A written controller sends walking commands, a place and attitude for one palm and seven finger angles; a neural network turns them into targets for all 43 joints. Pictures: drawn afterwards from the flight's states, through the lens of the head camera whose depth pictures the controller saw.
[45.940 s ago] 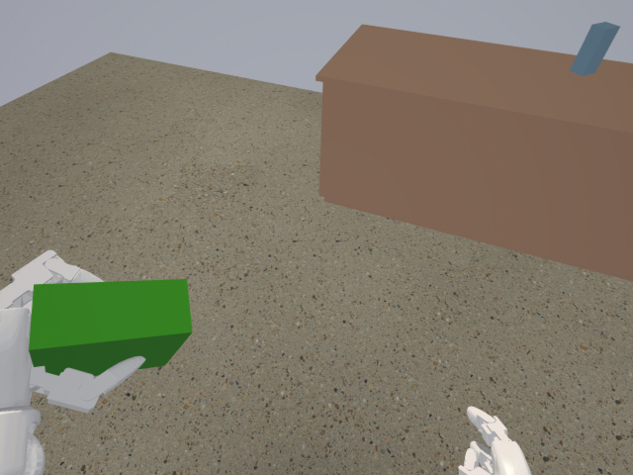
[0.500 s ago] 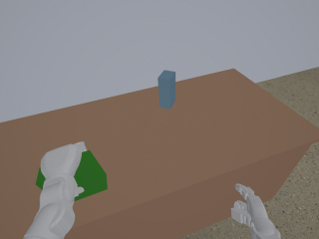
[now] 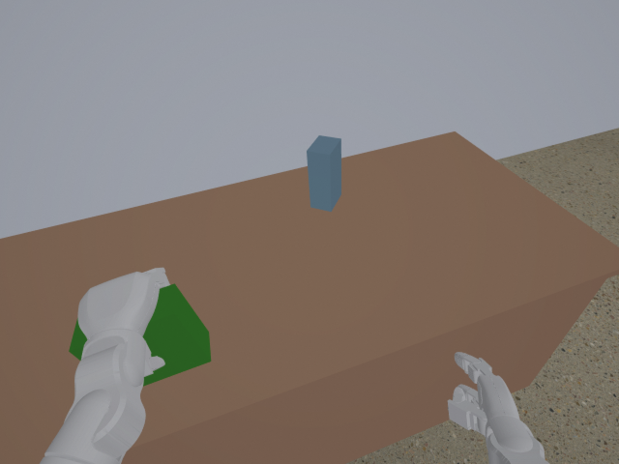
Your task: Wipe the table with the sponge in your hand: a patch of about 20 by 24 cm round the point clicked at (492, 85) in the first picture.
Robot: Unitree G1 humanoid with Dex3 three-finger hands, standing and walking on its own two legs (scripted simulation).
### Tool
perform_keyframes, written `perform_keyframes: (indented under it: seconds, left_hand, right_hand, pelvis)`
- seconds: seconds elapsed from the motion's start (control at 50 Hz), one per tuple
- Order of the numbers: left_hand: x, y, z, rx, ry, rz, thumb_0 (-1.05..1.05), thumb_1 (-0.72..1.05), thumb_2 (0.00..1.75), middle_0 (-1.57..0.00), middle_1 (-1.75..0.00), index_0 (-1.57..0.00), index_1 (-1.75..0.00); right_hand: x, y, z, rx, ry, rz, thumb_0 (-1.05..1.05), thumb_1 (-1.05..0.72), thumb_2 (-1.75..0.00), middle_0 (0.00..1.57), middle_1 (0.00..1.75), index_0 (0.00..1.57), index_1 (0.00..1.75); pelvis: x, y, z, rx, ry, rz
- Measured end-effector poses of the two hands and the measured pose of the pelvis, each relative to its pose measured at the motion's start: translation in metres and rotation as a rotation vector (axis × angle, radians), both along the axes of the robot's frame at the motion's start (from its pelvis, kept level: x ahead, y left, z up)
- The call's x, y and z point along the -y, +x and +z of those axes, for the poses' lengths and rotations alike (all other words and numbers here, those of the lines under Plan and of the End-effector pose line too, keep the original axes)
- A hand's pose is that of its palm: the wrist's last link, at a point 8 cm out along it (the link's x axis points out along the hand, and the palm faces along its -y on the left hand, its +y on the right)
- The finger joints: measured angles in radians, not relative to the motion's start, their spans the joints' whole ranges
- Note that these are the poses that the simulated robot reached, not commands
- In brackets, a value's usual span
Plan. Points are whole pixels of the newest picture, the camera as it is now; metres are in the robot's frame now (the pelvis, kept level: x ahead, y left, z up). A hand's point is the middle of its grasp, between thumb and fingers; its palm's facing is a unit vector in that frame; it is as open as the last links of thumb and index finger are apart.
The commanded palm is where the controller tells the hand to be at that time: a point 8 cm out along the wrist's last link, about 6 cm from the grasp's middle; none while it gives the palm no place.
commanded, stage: bring the sponge back beside the body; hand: left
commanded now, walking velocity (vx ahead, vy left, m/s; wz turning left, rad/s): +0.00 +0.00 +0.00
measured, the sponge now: (154, 347) +0.24 +0.27 +0.03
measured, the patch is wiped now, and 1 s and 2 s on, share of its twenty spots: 1.00 1.00 1.00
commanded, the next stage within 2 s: step back with the hand held close in 1.48 s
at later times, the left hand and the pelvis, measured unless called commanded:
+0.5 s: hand (125, 338) +0.21 +0.28 +0.08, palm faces +0.06 -0.14 -0.99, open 9.7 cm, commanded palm +0.18 +0.28 +0.16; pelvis +0.00 +0.00 +0.00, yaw +0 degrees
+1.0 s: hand (96, 350) +0.19 +0.29 +0.10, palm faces +0.12 -0.15 -0.98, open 9.7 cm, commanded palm +0.15 +0.28 +0.18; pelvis -0.01 +0.00 +0.00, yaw +0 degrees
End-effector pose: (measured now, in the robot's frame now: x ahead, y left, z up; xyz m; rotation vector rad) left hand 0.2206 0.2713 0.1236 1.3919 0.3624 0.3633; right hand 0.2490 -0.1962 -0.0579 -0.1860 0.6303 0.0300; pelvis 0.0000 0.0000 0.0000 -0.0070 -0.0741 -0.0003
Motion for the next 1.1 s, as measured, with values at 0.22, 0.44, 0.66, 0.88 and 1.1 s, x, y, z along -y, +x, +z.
perform_keyframes:
  seconds: [0.22,0.44,0.66,0.88,1.1]
  left_hand:
    - [-0.004,-0.010,0.008,0.022,0.006,0.031,-0.01,-0.49,1.10,-0.77,-1.36,-0.78,-1.39]
    - [-0.005,-0.025,0.013,0.023,-0.002,0.022,-0.01,-0.49,1.10,-0.77,-1.36,-0.78,-1.39]
    - [-0.012,-0.035,0.021,0.048,0.001,0.034,-0.01,-0.49,1.10,-0.77,-1.36,-0.78,-1.39]
    - [-0.013,-0.050,0.025,0.055,-0.014,0.023,-0.01,-0.49,1.10,-0.77,-1.36,-0.78,-1.39]
    - [-0.018,-0.068,0.034,0.091,-0.021,0.028,-0.01,-0.49,1.10,-0.77,-1.36,-0.78,-1.39]
  right_hand:
    - [-0.003,0.003,0.001,0.000,0.008,0.013,0.01,-0.90,-0.90,0.20,0.30,0.20,0.30]
    - [-0.007,0.008,0.008,0.036,0.004,0.031,0.01,-0.90,-0.90,0.20,0.30,0.20,0.30]
    - [-0.012,0.006,0.010,0.045,0.008,0.042,0.01,-0.90,-0.90,0.20,0.30,0.20,0.30]
    - [-0.013,0.002,0.011,0.054,0.002,0.043,0.01,-0.90,-0.90,0.20,0.30,0.20,0.30]
    - [-0.019,-0.001,0.014,0.070,0.003,0.056,0.01,-0.90,-0.90,0.20,0.30,0.20,0.30]
  pelvis:
    - [0.000,0.000,0.000,0.008,0.001,-0.001]
    - [0.000,-0.003,0.000,0.019,-0.001,0.004]
    - [0.000,-0.006,0.000,0.027,-0.002,-0.002]
    - [-0.003,-0.010,-0.001,0.034,-0.003,-0.004]
    - [-0.005,-0.015,-0.001,0.046,-0.005,-0.004]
